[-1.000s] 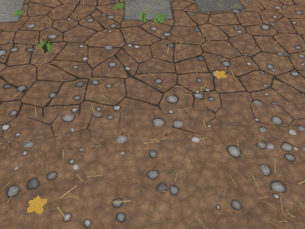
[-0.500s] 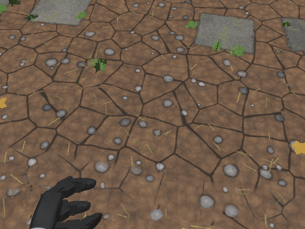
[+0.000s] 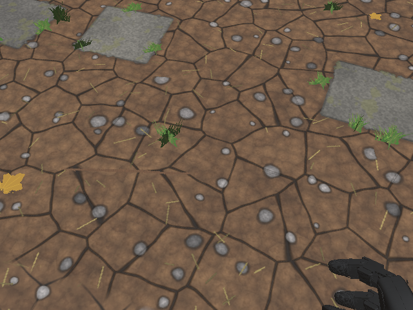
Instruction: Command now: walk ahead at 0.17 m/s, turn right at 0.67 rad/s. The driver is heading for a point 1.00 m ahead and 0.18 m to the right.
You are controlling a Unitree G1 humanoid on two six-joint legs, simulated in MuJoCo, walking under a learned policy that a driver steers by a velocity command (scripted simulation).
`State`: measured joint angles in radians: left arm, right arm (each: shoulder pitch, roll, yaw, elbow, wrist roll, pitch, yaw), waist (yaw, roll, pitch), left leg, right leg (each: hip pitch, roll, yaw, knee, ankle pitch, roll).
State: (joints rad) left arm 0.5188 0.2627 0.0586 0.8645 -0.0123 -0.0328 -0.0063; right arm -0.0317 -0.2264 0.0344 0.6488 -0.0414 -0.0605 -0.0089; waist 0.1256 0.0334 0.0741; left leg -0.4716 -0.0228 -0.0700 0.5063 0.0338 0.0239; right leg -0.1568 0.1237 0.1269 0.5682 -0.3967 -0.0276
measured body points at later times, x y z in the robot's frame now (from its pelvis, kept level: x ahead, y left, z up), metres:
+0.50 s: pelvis +0.03 -0.03 +0.01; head +0.03 -0.06 +0.46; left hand +0.29 +0.16 -0.06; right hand +0.02 -0.33 -0.12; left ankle +0.11 +0.09 -0.67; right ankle +0.01 -0.11 -0.72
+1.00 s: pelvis +0.03 -0.01 +0.02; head +0.06 +0.00 +0.47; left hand +0.23 +0.22 -0.09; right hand +0.05 -0.32 -0.08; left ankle +0.04 +0.07 -0.72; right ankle +0.00 -0.15 -0.66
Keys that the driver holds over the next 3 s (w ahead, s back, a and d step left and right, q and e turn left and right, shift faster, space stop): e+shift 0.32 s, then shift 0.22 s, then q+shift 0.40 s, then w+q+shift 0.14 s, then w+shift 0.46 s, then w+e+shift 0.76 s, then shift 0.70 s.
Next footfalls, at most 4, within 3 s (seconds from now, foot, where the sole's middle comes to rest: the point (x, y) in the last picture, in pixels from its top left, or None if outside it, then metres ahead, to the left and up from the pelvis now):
0.40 right None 0.04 -0.13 -0.76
0.80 left None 0.08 0.06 -0.76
1.22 right None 0.11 -0.15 -0.76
1.66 left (186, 307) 0.43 0.14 -0.76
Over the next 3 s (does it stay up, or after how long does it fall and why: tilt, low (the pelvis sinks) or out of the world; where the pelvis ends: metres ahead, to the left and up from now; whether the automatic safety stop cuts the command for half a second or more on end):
stays up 1.14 -0.12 0.01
